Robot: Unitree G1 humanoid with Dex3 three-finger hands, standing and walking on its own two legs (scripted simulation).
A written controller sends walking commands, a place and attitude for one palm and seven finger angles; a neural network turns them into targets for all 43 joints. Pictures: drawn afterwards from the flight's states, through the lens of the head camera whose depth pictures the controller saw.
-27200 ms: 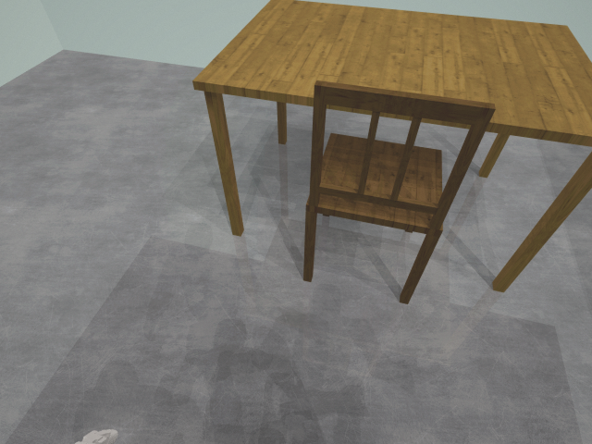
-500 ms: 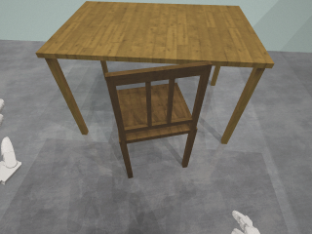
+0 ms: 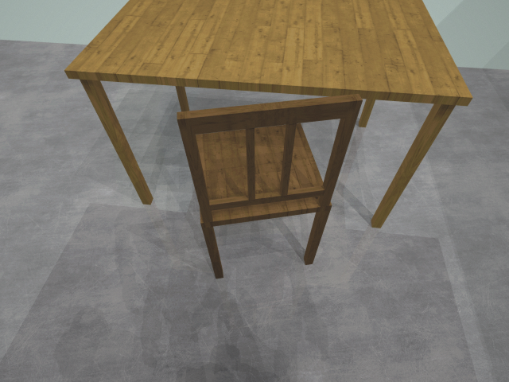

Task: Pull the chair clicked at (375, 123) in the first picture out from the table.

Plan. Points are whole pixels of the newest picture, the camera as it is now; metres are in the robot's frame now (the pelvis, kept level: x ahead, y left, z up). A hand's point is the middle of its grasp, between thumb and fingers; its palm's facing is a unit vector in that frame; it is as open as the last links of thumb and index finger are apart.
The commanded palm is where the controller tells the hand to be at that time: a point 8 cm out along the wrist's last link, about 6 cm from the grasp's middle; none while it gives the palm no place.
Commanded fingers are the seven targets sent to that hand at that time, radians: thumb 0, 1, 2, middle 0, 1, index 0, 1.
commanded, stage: let the arm hang, fingers relaxed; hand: left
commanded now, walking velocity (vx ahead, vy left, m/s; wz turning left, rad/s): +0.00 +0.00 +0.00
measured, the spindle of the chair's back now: (250, 165) +0.62 +0.04 -0.12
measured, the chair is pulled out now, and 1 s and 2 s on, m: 0.13 0.13 0.13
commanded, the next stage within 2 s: look to check the result in 0.60 s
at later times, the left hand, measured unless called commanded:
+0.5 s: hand out of the picture +0.04 +0.19 -0.17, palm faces +0.01 -0.97 -0.23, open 7.3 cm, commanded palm none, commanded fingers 0.00 0.90 0.90 -0.20 -0.30 -0.20 -0.30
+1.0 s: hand out of the picture +0.02 +0.19 -0.17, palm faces -0.01 -0.98 -0.20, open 7.3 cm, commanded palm none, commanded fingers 0.00 0.90 0.90 -0.20 -0.30 -0.20 -0.30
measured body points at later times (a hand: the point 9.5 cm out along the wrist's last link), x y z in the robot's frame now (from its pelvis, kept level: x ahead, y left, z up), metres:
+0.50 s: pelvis +0.01 +0.02 +0.00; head +0.02 +0.00 +0.45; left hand +0.04 +0.24 -0.15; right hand +0.00 -0.19 -0.17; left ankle +0.00 +0.13 -0.74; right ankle +0.00 -0.08 -0.74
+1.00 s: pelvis +0.02 +0.02 +0.00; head +0.04 +0.01 +0.45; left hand +0.03 +0.24 -0.16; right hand +0.00 -0.19 -0.17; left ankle +0.00 +0.13 -0.74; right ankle +0.00 -0.08 -0.74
